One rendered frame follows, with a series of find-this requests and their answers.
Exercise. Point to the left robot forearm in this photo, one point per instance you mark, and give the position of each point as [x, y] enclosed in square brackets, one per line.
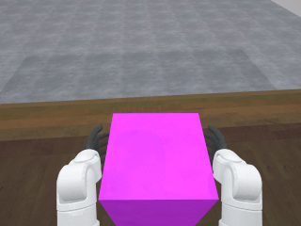
[76, 194]

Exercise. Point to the left robot hand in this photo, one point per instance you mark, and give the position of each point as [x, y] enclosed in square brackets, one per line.
[93, 144]

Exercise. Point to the right robot hand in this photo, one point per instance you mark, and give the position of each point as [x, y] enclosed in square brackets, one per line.
[219, 142]

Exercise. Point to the carton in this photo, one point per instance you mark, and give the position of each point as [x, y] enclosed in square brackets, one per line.
[157, 171]

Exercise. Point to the right robot forearm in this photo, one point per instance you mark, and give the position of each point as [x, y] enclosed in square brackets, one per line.
[241, 190]

